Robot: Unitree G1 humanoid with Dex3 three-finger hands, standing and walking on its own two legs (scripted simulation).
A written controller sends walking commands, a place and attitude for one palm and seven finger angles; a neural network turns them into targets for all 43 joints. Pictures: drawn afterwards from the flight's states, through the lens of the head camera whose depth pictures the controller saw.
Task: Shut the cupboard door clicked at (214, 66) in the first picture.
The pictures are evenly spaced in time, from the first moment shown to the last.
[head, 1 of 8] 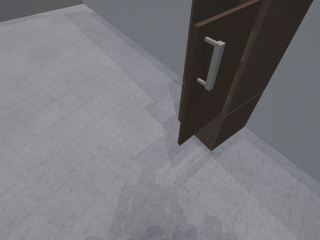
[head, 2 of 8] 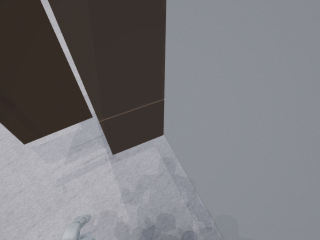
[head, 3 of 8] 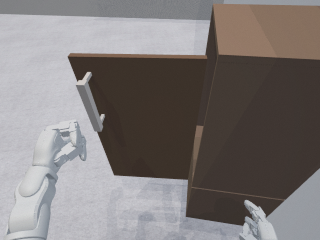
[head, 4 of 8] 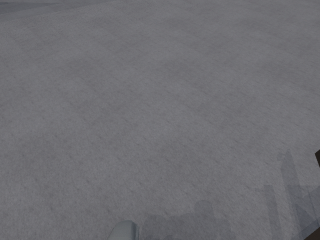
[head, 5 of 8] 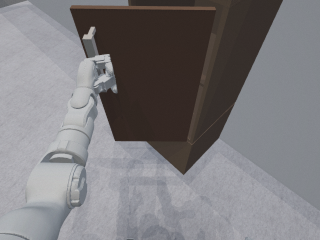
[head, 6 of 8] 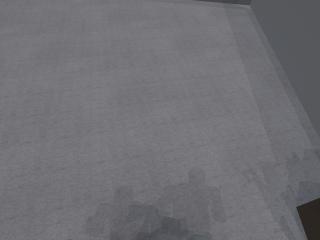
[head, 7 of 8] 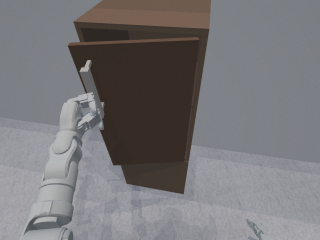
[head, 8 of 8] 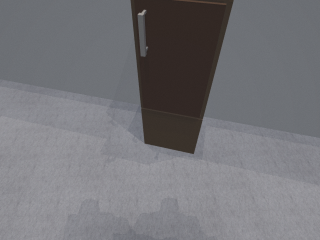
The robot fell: no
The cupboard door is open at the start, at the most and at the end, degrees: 95 95 0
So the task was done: yes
